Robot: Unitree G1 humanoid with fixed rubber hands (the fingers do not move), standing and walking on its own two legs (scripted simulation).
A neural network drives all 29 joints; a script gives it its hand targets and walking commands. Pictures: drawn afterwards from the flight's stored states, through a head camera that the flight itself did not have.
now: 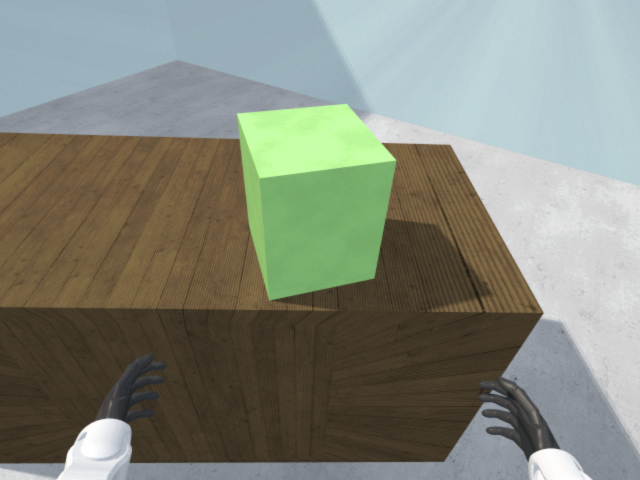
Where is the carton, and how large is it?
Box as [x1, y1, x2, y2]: [237, 104, 396, 300]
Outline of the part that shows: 346,104 237,113 249,227 269,300 374,277 396,160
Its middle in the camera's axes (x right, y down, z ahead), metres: -0.02 -0.08 +0.69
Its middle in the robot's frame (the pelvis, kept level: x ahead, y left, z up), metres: +0.57 +0.01 +0.07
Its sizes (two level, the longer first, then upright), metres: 0.210 0.200 0.250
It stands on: a pedestal, 0.71 m high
